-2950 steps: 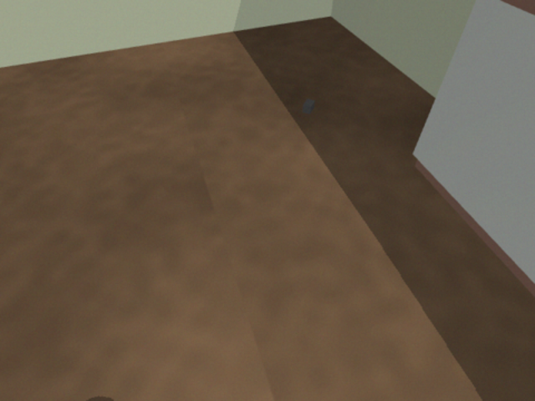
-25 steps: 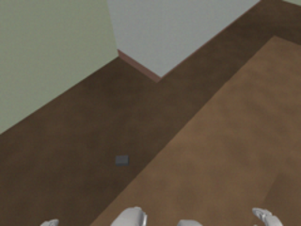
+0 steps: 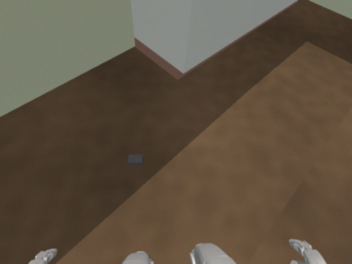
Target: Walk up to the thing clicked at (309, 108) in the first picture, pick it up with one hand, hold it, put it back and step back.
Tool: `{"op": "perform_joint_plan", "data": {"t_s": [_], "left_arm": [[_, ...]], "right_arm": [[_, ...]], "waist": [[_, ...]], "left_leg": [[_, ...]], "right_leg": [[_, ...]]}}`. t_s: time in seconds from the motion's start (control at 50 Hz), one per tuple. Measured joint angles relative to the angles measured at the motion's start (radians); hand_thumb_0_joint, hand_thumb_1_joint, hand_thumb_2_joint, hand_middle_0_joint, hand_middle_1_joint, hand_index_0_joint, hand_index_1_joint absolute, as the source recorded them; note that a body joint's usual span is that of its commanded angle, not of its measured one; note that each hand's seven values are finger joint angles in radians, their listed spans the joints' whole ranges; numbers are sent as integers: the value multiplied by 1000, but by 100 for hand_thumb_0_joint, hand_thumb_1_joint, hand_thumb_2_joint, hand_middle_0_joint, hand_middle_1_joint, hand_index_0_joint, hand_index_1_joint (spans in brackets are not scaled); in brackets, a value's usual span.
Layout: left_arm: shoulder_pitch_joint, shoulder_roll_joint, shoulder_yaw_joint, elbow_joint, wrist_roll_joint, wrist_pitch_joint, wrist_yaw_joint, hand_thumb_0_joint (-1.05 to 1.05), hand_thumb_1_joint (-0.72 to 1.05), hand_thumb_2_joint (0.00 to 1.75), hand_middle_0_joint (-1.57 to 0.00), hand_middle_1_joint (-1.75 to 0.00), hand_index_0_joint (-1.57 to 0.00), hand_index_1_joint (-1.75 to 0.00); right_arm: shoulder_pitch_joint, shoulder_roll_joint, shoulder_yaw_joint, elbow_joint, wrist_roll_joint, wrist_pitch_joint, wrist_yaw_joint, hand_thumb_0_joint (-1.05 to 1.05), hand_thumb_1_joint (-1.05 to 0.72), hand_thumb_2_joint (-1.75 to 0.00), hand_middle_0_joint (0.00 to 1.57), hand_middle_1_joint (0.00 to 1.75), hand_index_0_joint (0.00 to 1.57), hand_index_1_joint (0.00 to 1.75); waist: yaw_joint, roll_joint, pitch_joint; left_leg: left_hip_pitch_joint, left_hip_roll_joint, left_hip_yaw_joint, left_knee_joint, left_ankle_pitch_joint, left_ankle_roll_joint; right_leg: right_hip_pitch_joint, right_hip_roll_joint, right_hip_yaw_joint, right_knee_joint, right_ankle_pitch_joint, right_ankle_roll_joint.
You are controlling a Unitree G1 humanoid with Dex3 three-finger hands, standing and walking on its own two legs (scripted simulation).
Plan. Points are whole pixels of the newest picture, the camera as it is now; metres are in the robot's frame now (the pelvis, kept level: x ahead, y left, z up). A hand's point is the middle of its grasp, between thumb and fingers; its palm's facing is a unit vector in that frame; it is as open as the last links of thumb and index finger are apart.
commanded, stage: step back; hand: left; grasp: from above
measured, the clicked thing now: (135, 160) +0.69 +0.21 -0.74
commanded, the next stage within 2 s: none
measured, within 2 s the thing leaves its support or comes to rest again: neither
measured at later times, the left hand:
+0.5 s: hand out of the picture -0.03 +0.23 -0.14, palm faces +0.03 -0.91 -0.42, open 7.4 cm
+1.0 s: hand out of the picture -0.29 +0.18 -0.14, palm faces +0.00 -0.91 -0.42, open 7.4 cm
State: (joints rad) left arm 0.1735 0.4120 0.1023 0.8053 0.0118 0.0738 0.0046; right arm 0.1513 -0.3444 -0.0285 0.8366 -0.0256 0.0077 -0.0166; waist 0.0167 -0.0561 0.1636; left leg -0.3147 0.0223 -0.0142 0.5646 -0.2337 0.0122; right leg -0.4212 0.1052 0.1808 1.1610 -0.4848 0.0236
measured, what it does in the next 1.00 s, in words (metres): walks backwards: right foot, then left foot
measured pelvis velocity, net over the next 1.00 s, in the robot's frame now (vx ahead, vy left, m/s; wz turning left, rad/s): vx -0.33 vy -0.09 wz -0.03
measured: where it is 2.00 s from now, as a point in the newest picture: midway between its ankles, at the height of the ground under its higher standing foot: outside the picture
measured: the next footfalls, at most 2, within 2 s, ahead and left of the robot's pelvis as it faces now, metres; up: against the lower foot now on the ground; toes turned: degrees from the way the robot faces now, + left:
right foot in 0.14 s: -0.04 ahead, -0.15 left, +0.00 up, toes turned +1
left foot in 0.52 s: -0.16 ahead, +0.08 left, +0.00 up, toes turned +1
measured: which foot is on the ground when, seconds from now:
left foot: down 0.00-0.18, up 0.20-0.50, down 0.52-0.90, up 0.92-1.00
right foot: up 0.00-0.12, down 0.14-0.54, up 0.56-0.84, down 0.86-1.00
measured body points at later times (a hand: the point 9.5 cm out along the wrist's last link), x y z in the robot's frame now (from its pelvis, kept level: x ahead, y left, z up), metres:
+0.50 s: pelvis -0.16 -0.04 -0.01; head -0.09 -0.04 +0.43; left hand -0.03 +0.28 -0.11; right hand -0.08 -0.36 -0.14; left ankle -0.20 +0.08 -0.73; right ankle -0.08 -0.15 -0.73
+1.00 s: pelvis -0.33 -0.09 -0.01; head -0.29 -0.12 +0.44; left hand -0.29 +0.22 -0.12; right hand -0.19 -0.40 -0.13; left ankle -0.27 +0.07 -0.68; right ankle -0.35 -0.21 -0.73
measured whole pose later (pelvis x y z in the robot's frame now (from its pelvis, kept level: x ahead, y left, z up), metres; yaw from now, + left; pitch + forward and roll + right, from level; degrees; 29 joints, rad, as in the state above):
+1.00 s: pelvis -0.33 -0.09 -0.01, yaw -2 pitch -2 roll +2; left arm 0.25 0.35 0.06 0.90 0.04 0.03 0.00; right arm 0.11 -0.40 -0.05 0.85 -0.01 0.07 -0.02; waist 0.06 0.03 0.12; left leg -0.51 -0.05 -0.12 0.99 -0.49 0.00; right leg -0.24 0.00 0.06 0.67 -0.39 -0.02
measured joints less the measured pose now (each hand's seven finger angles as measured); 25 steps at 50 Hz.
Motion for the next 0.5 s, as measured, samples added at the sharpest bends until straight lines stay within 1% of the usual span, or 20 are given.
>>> {"op": "perform_joint_plan", "data": {"t_s": [0.04,0.08,0.1,0.14,0.16,0.18,0.2,0.22,0.24,0.26,0.28,0.3,0.34,0.36,0.4,0.46,0.48,0.5], "left_arm": [[12,7,2,7,1,-1,2,0,90,90,-20,-30,-20,-30],[20,9,0,15,1,-2,0,0,90,90,-20,-30,-20,-30],[22,9,-1,20,1,-5,-1,0,90,90,-20,-30,-20,-30],[24,4,-3,31,3,-14,-6,0,90,90,-20,-30,-20,-30],[14,-15,-4,45,6,-18,-6,0,90,90,-20,-30,-20,-30],[8,-37,-9,54,11,-21,-9,0,90,90,-20,-30,-20,-30],[13,-51,-15,52,15,-23,-16,0,90,90,-20,-30,-20,-30],[25,-56,-22,44,19,-23,-22,0,90,90,-20,-30,-20,-30],[35,-57,-26,37,21,-22,-24,0,90,90,-20,-30,-20,-30],[44,-59,-28,33,23,-20,-23,0,90,90,-20,-30,-20,-30],[49,-62,-29,32,24,-18,-21,0,90,89,-21,-30,-21,-30],[48,-66,-29,31,24,-16,-19,0,90,89,-21,-30,-21,-30],[36,-68,-25,24,27,-14,-14,0,90,89,-21,-31,-21,-30],[27,-66,-24,14,29,-15,-11,0,90,89,-21,-31,-21,-30],[4,-60,-22,-11,32,-21,-2,0,90,89,-21,-31,-21,-30],[-42,-48,-21,-52,30,-26,9,0,90,90,-21,-31,-21,-30],[-57,-43,-22,-63,27,-25,11,0,90,90,-21,-31,-21,-30],[-72,-36,-23,-74,22,-23,12,0,90,90,-21,-31,-21,-30]], "right_arm": [[-21,-5,-2,-19,2,-3,-3,1,-90,-90,21,30,21,30],[-40,-14,-3,-37,0,-2,-4,1,-90,-90,21,30,21,30],[-49,-20,-4,-45,0,0,-3,1,-90,-90,21,30,21,30],[-62,-36,-6,-53,3,9,-1,1,-90,-90,21,30,21,30],[-72,-53,-12,-48,7,15,-1,1,-90,-90,21,30,21,30],[-74,-68,-19,-40,12,24,-2,1,-90,-90,21,30,20,30],[-67,-75,-25,-30,18,33,-5,1,-90,-90,21,30,20,30],[-56,-72,-29,-18,22,42,-10,1,-91,-90,21,30,20,30],[-45,-66,-30,-6,26,48,-13,1,-91,-90,21,30,20,30],[-35,-62,-28,4,28,50,-13,1,-91,-90,21,30,20,30],[-22,-63,-25,9,31,49,-10,1,-91,-90,21,30,20,30],[-8,-65,-24,11,33,46,-9,1,-91,-90,21,30,20,30],[20,-68,-22,13,32,37,-12,1,-91,-90,21,30,20,30],[32,-69,-21,15,31,33,-13,1,-91,-90,21,30,20,30],[50,-68,-18,21,28,29,-16,1,-91,-90,21,30,20,30],[66,-56,-16,30,19,26,-17,1,-91,-90,21,30,20,30],[69,-51,-15,32,16,24,-15,1,-91,-90,21,30,20,30],[73,-45,-15,33,12,20,-13,1,-91,-90,21,30,20,30]], "waist": [[5,1,13],[8,8,24],[8,12,27],[8,26,30],[1,67,43],[-13,114,52],[-21,135,42],[-13,127,24],[5,105,9],[18,85,-3],[22,76,-13],[17,73,-22],[8,73,-35],[6,74,-36],[-1,77,-27],[-15,73,-1],[-20,68,7],[-24,59,15]], "left_leg": [[-23,10,16,18,9,-2],[-49,21,30,44,14,-9],[-65,26,36,61,16,-15],[-101,38,43,105,15,-28],[-113,59,21,129,15,-34],[-123,76,-11,143,19,-25],[-140,61,-47,167,-37,-15],[-160,20,-70,232,-136,-14],[-176,-23,-76,319,-212,-14],[-185,-59,-79,401,-247,-12],[-189,-90,-90,471,-255,-10],[-191,-113,-102,525,-251,-9],[-178,-135,-114,582,-242,-15],[-160,-136,-115,581,-242,-20],[-110,-122,-104,516,-260,-28],[-25,-83,-64,335,-281,-30],[5,-69,-47,257,-262,-25],[42,-58,-31,158,-210,-19]], "right_leg": [[40,-26,-14,-80,-16,12],[87,-60,-45,-208,-21,14],[111,-76,-62,-278,-12,11],[170,-96,-96,-445,56,-3],[186,-75,-119,-473,72,-14],[195,-51,-147,-484,87,-23],[189,-47,-164,-483,96,-29],[171,-60,-159,-472,100,-35],[155,-79,-139,-465,107,-40],[145,-95,-119,-473,121,-43],[141,-107,-111,-493,140,-43],[137,-116,-113,-515,161,-42],[118,-123,-125,-546,195,-42],[106,-123,-130,-553,209,-43],[83,-119,-149,-558,231,-45],[46,-121,-191,-538,250,-46],[30,-125,-205,-522,252,-45],[13,-130,-216,-498,250,-42]]}}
